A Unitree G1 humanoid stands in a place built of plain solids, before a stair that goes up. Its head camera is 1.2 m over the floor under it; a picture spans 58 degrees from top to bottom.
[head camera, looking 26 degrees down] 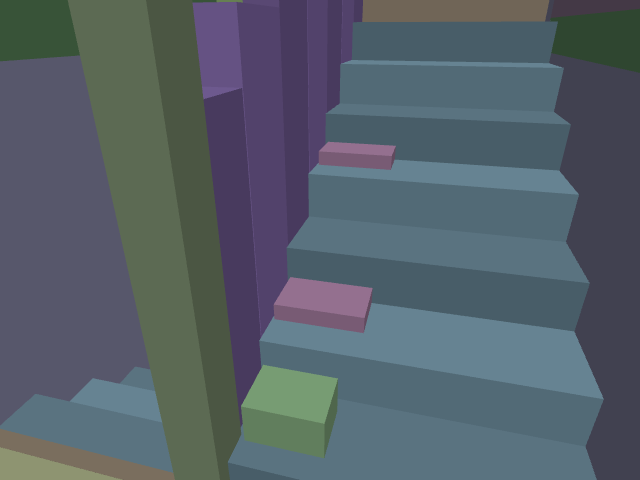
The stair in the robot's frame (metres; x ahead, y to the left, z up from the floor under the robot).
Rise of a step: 0.18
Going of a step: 0.28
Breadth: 0.94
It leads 14 degrees to the right of straight ahead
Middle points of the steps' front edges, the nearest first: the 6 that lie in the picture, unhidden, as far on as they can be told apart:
0.93 -0.27 0.35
1.20 -0.34 0.53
1.48 -0.41 0.70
1.75 -0.48 0.88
2.03 -0.55 1.06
2.30 -0.62 1.23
